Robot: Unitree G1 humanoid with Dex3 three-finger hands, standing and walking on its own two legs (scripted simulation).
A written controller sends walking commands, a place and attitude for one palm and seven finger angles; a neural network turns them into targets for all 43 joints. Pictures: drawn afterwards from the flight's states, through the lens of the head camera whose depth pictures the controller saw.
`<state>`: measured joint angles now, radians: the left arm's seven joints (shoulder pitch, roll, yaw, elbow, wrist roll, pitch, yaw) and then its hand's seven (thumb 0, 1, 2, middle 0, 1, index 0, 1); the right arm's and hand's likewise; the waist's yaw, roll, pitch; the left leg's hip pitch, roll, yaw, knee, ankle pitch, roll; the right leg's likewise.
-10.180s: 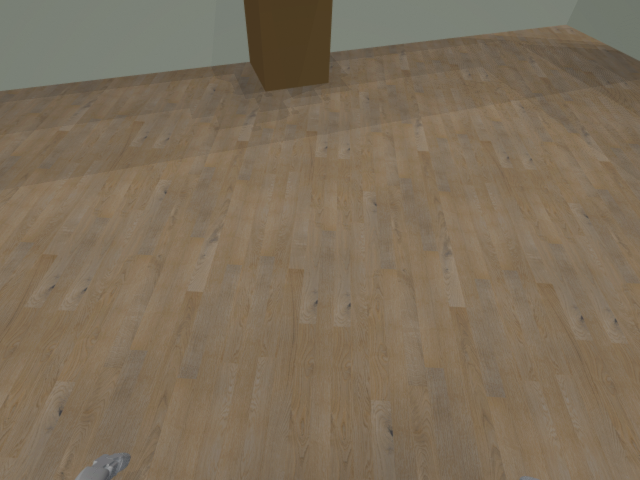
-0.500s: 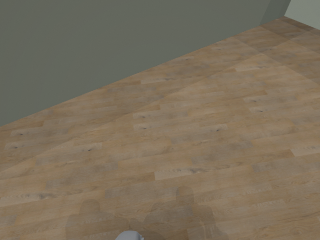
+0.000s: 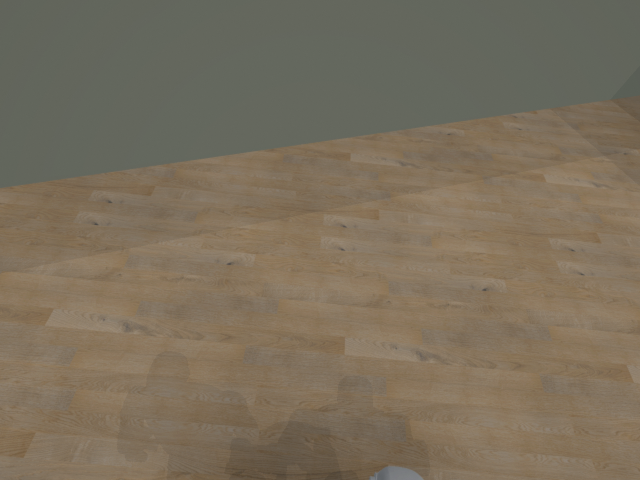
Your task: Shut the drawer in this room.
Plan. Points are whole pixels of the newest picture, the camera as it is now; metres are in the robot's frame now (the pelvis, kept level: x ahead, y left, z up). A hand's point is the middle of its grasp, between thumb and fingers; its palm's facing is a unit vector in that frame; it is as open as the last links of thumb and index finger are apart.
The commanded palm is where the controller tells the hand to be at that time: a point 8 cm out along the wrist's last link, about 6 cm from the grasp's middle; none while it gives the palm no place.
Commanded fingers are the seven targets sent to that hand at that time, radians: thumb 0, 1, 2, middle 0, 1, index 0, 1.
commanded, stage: turn or walk to find it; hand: left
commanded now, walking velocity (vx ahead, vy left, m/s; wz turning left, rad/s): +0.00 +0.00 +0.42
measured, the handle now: out of the picture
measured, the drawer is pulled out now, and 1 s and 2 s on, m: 0.19 0.19 0.19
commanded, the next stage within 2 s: none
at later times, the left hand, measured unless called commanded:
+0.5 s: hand out of the picture +0.02 +0.13 -0.14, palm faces +0.22 -0.93 -0.28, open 7.4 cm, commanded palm none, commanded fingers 0.00 0.90 0.90 -0.20 -0.30 -0.20 -0.30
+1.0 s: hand out of the picture -0.18 +0.17 -0.19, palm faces +0.48 -0.85 -0.23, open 7.4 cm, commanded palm none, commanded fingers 0.00 0.90 0.90 -0.20 -0.30 -0.20 -0.30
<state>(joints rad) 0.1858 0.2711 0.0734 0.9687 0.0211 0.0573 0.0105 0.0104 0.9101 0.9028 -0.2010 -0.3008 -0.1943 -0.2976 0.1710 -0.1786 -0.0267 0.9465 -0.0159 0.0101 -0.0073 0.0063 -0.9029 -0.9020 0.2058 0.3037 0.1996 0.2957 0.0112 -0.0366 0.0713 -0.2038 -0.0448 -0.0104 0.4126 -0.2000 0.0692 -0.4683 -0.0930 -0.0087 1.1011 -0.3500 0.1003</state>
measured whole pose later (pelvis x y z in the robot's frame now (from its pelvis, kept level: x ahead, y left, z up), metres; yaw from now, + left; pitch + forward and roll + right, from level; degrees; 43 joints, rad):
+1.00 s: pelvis -0.10 -0.03 -0.01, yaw +25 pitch -2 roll -2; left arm 0.27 0.26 0.07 1.02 0.02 0.08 0.01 0.01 0.91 0.90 -0.20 -0.30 -0.20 -0.30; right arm 0.12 -0.19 -0.03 0.95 -0.02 0.02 -0.01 0.01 -0.91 -0.90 0.20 0.30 0.20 0.30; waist 0.04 -0.04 0.07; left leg -0.20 -0.01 0.03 0.50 -0.27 0.05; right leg -0.43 -0.10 -0.07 1.03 -0.43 0.06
